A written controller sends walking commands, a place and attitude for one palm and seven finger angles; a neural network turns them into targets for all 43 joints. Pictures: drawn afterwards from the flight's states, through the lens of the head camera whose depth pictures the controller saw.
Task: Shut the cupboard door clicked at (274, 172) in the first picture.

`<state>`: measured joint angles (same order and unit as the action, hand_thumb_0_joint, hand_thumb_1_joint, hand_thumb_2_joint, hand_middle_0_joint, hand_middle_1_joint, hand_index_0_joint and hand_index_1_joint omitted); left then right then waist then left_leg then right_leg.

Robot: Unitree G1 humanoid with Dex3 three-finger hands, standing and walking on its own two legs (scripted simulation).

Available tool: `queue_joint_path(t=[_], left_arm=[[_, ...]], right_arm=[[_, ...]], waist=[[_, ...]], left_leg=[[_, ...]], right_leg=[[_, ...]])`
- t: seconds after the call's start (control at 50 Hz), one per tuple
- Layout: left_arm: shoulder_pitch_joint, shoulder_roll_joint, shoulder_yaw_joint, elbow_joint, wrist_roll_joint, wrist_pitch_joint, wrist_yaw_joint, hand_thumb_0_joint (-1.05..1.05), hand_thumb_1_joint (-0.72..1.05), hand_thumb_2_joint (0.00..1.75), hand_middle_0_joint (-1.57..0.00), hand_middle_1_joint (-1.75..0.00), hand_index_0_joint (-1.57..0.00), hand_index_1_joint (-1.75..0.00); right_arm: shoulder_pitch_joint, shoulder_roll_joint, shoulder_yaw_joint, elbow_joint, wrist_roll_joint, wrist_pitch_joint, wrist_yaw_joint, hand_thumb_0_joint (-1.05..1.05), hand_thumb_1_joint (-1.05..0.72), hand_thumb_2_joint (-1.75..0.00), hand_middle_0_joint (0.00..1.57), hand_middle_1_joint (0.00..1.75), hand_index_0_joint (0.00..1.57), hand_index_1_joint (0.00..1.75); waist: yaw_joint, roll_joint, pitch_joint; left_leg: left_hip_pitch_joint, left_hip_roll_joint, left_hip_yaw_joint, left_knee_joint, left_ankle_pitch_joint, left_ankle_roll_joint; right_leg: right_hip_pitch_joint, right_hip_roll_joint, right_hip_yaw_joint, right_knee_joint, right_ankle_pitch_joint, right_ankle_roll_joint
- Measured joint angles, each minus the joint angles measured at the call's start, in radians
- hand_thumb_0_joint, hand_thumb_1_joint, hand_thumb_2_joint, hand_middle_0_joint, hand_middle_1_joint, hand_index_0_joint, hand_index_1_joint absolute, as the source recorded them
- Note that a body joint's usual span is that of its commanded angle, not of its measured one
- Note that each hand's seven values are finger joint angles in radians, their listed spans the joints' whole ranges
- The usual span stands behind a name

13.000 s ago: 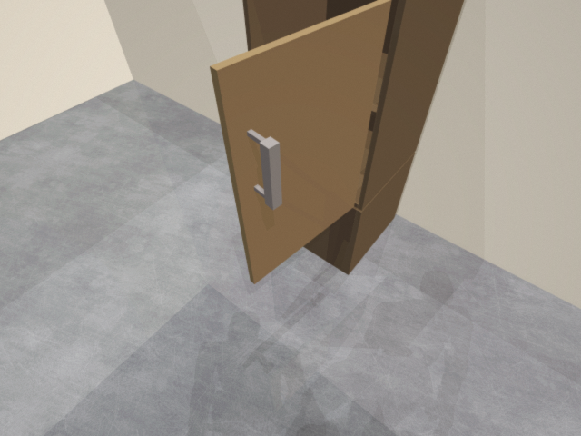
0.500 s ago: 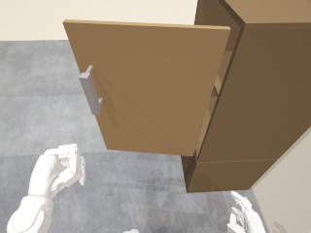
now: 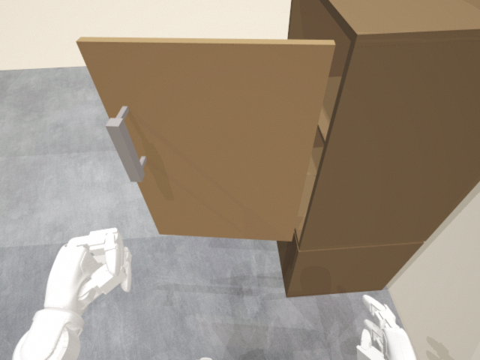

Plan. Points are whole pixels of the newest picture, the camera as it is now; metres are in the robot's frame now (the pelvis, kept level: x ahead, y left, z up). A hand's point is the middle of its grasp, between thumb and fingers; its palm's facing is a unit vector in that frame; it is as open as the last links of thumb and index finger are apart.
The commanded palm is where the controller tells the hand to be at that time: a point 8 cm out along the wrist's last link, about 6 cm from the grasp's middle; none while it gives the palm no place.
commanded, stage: bring the fist close to the handle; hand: left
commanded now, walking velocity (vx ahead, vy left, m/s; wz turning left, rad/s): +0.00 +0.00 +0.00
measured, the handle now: (130, 145) +0.49 +0.26 +0.09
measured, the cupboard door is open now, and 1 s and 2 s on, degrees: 82 82 76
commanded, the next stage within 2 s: push the door shut along its arc in 1.36 s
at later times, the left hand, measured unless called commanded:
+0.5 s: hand (122, 219) +0.31 +0.21 +0.09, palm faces +0.02 -1.00 -0.04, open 3.1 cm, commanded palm +0.29 +0.26 +0.09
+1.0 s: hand (133, 178) +0.40 +0.22 +0.09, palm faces +0.03 -1.00 -0.02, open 3.1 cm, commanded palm +0.37 +0.28 +0.09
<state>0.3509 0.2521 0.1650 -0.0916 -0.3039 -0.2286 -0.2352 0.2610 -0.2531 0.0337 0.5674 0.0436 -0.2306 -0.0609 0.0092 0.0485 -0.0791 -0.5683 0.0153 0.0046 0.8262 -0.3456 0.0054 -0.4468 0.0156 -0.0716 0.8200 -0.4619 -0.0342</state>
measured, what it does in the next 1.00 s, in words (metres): stands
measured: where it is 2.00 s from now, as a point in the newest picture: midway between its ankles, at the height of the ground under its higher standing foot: outside the picture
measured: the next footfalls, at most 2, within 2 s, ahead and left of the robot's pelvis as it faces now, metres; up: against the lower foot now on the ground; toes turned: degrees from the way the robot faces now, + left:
none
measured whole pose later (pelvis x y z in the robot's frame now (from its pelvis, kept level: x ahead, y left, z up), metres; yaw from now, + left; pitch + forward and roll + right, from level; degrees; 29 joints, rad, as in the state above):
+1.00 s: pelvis +0.01 +0.01 +0.00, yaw -1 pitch +9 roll -1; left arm -0.41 0.37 0.32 0.69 -0.23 -0.24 -0.27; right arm 0.29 -0.27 0.03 0.65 0.04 -0.10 -0.06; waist -0.05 0.02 -0.07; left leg -0.62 0.02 0.03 0.80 -0.33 0.02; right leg -0.51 0.02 -0.04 0.79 -0.44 -0.02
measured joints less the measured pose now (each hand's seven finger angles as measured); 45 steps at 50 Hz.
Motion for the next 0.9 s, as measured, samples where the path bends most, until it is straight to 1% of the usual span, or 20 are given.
queue_joint_path(t=[0.08, 0.18, 0.3, 0.38, 0.5, 0.58, 0.68, 0.8, 0.9], left_arm=[[-0.038, 0.008, 0.018, 0.037, -0.001, -0.003, -0.009, 0.01, 0.9, 0.9, -1.3, -1.5, -1.31, -1.5], [-0.137, 0.018, 0.041, 0.116, -0.003, 0.003, -0.022, 0.01, 0.9, 0.9, -1.3, -1.5, -1.31, -1.5], [-0.23, 0.024, 0.044, 0.192, 0.001, 0.024, -0.036, 0.01, 0.9, 0.9, -1.3, -1.5, -1.3, -1.5], [-0.284, 0.037, 0.066, 0.252, 0.005, 0.034, -0.033, 0.01, 0.9, 0.9, -1.3, -1.5, -1.3, -1.5], [-0.341, 0.048, 0.093, 0.314, 0.008, 0.021, -0.033, 0.01, 0.9, 0.9, -1.3, -1.5, -1.3, -1.5], [-0.397, 0.052, 0.088, 0.367, 0.017, 0.017, -0.035, 0.01, 0.9, 0.9, -1.3, -1.5, -1.3, -1.5], [-0.499, 0.06, 0.083, 0.462, 0.037, 0.016, -0.027, 0.01, 0.9, 0.9, -1.3, -1.5, -1.3, -1.5], [-0.62, 0.084, 0.104, 0.585, 0.055, 0.008, -0.024, 0.02, 0.9, 0.9, -1.3, -1.5, -1.3, -1.5], [-0.69, 0.098, 0.114, 0.669, 0.063, -0.002, -0.028, 0.01, 0.9, 0.9, -1.3, -1.5, -1.3, -1.5]], right_arm=[[-0.005, 0.002, 0.004, 0.008, -0.001, 0.004, -0.003, 0.01, -0.9, -0.9, 0.2, 0.3, 0.2, 0.3], [-0.014, -0.003, 0.004, 0.026, 0.002, 0.008, -0.009, 0.01, -0.9, -0.9, 0.2, 0.3, 0.2, 0.3], [-0.014, -0.007, 0.001, 0.032, 0.003, 0.017, -0.012, 0.01, -0.9, -0.9, 0.2, 0.3, 0.2, 0.3], [-0.012, -0.007, -0.001, 0.034, 0.003, 0.033, -0.011, 0.01, -0.9, -0.9, 0.2, 0.3, 0.2, 0.3], [-0.002, -0.012, -0.009, 0.039, 0.004, 0.049, -0.007, 0.01, -0.9, -0.9, 0.2, 0.3, 0.2, 0.3], [-0.002, -0.016, -0.011, 0.049, 0.005, 0.058, -0.007, 0.01, -0.9, -0.9, 0.2, 0.3, 0.2, 0.3], [-0.01, -0.015, -0.008, 0.064, 0.004, 0.069, -0.012, 0.01, -0.9, -0.9, 0.2, 0.3, 0.2, 0.3], [-0.006, -0.009, -0.003, 0.071, 0.001, 0.088, -0.009, 0.01, -0.9, -0.9, 0.2, 0.3, 0.2, 0.3], [0.016, -0.01, -0.007, 0.073, 0.002, 0.105, -0.001, 0.01, -0.9, -0.9, 0.2, 0.3, 0.2, 0.3]], waist=[[0.004, -0.003, 0.0], [0.006, -0.002, 0.005], [-0.003, -0.006, 0.003], [-0.009, -0.015, 0.005], [-0.013, -0.02, 0.004], [-0.014, -0.02, 0.008], [-0.02, -0.022, 0.016], [-0.033, -0.025, 0.016], [-0.043, -0.023, 0.008]], left_leg=[[-0.003, 0.0, -0.002, 0.002, -0.003, -0.002], [-0.009, -0.001, -0.006, 0.004, -0.003, -0.002], [-0.001, -0.002, 0.004, -0.015, 0.002, 0.001], [0.006, -0.001, 0.014, -0.029, 0.005, 0.002], [0.009, -0.001, 0.02, -0.038, 0.006, 0.005], [0.001, -0.003, 0.018, -0.035, 0.007, 0.009], [-0.014, -0.005, 0.015, -0.032, 0.011, 0.011], [-0.028, -0.003, 0.019, -0.033, 0.015, 0.013], [-0.038, -0.001, 0.023, -0.033, 0.013, 0.015]], right_leg=[[-0.003, 0.0, -0.002, 0.003, -0.004, -0.001], [-0.006, 0.0, -0.005, 0.002, -0.004, -0.002], [-0.004, -0.002, 0.005, -0.012, 0.002, 0.001], [-0.003, -0.002, 0.015, -0.021, 0.007, 0.003], [-0.001, -0.002, 0.021, -0.032, 0.012, 0.006], [-0.006, -0.004, 0.018, -0.033, 0.014, 0.008], [-0.018, -0.006, 0.016, -0.032, 0.017, 0.01], [-0.034, -0.004, 0.02, -0.034, 0.024, 0.011], [-0.045, -0.002, 0.024, -0.036, 0.025, 0.013]])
